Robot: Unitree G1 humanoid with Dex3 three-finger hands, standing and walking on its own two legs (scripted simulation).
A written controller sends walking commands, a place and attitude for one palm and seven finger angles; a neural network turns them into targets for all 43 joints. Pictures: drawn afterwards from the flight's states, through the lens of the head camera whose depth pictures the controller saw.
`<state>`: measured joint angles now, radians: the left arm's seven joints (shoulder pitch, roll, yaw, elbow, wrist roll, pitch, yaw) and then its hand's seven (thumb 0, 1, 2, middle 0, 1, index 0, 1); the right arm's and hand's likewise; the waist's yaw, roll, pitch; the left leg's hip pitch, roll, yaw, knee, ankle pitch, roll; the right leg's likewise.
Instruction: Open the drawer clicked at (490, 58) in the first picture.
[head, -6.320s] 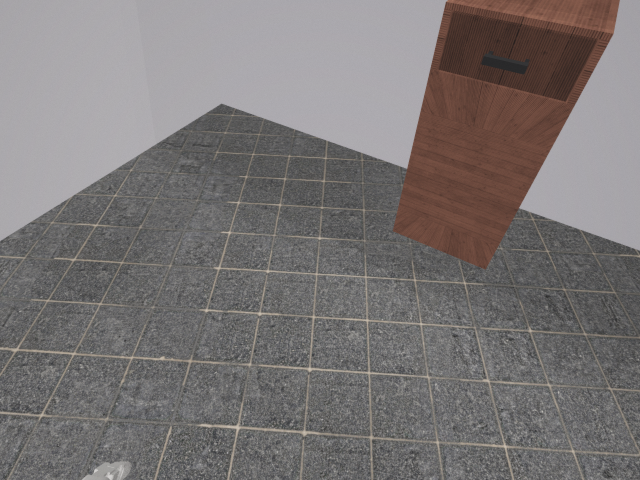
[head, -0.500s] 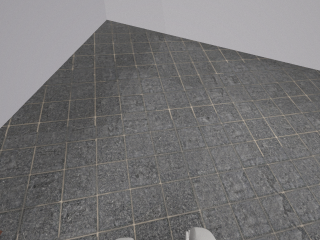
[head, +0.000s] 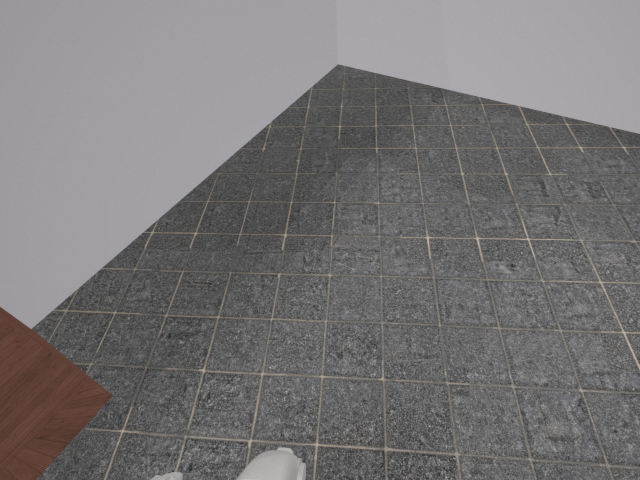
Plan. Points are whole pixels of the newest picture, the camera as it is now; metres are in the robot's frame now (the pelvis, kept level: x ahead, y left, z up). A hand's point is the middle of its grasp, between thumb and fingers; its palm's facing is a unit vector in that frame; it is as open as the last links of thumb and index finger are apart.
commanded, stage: turn to face it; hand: left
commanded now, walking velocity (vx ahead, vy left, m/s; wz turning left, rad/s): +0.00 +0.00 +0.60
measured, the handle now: out of the picture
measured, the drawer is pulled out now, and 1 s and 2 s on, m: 0.00 0.00 0.00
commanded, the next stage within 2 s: take the last steps up to it in 1.66 s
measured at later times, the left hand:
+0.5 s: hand out of the picture -0.04 +0.27 -0.19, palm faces +0.34 -0.91 -0.25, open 7.4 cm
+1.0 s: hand out of the picture +0.01 +0.23 -0.14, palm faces +0.54 -0.79 -0.29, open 7.4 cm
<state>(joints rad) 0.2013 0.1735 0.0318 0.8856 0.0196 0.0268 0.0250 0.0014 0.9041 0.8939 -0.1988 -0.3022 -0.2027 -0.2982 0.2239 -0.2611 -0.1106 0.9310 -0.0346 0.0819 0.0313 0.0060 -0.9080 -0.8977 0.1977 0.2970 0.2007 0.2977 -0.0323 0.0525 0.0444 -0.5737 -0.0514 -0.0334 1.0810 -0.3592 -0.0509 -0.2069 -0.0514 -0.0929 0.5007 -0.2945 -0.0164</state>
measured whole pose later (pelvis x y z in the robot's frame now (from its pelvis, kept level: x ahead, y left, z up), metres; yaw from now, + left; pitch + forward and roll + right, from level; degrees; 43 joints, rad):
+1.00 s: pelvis +0.02 +0.01 +0.00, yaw +36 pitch -1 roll +2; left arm 0.16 0.18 0.01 0.85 0.02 0.01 0.02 0.00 0.90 0.89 -0.20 -0.30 -0.20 -0.30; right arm 0.23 -0.27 -0.10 0.95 -0.03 0.08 0.03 0.01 -0.91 -0.90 0.20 0.30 0.20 0.30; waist -0.05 0.05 0.07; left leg -0.50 0.00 -0.02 1.20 -0.40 -0.07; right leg -0.20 -0.09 -0.15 0.53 -0.30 -0.01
